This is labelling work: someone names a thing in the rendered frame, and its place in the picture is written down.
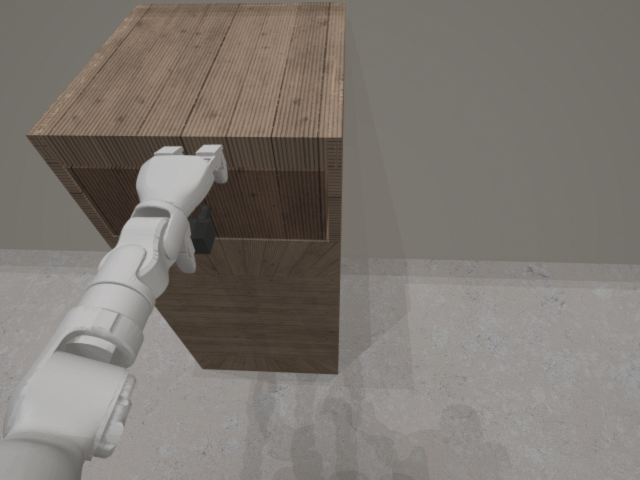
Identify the left robot hand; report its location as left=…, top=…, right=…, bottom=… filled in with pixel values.
left=136, top=145, right=228, bottom=273

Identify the drawer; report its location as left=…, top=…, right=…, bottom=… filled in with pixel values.
left=66, top=165, right=328, bottom=240

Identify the robot left upper arm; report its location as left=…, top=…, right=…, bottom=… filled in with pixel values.
left=0, top=350, right=137, bottom=480

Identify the cabinet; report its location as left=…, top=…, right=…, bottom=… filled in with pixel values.
left=26, top=2, right=346, bottom=375

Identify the handle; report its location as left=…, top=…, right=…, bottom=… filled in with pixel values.
left=188, top=204, right=216, bottom=254

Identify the left robot forearm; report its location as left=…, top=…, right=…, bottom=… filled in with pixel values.
left=3, top=200, right=188, bottom=439

